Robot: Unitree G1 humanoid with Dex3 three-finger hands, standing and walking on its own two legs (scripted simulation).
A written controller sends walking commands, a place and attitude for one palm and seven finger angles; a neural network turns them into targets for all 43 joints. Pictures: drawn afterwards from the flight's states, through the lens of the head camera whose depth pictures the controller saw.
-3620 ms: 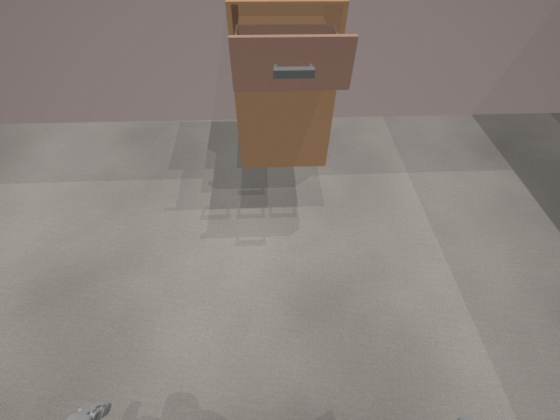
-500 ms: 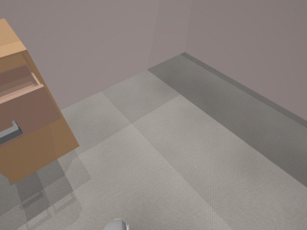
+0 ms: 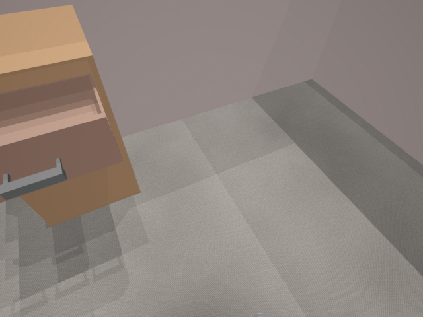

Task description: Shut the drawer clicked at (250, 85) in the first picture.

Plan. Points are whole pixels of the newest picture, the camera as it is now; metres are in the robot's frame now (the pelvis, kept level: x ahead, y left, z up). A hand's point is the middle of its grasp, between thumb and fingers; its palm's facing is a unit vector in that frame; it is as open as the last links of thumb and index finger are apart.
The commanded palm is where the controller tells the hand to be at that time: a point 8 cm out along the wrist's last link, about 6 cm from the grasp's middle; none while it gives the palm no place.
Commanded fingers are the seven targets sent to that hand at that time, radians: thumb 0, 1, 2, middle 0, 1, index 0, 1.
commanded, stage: turn to face it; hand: left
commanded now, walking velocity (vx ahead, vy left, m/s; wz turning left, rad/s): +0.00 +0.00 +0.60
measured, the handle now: (33, 175) +0.42 +0.46 -0.05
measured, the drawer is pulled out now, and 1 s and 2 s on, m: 0.30 0.30 0.30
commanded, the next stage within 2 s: take the last steps up to it in 0.68 s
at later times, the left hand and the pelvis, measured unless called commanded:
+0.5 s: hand out of the picture -0.04 +0.19 -0.17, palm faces +0.36 -0.90 -0.24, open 7.4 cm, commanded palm none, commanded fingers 0.00 0.90 0.90 -0.20 -0.30 -0.20 -0.30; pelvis -0.01 -0.02 -0.01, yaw +19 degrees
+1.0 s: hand out of the picture -0.04 +0.17 -0.16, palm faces +0.47 -0.85 -0.24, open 7.4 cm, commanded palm none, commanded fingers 0.00 0.90 0.90 -0.20 -0.30 -0.20 -0.30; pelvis +0.00 -0.03 +0.00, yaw +26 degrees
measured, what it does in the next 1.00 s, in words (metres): steps on the spot, turning left: right foot, then left foot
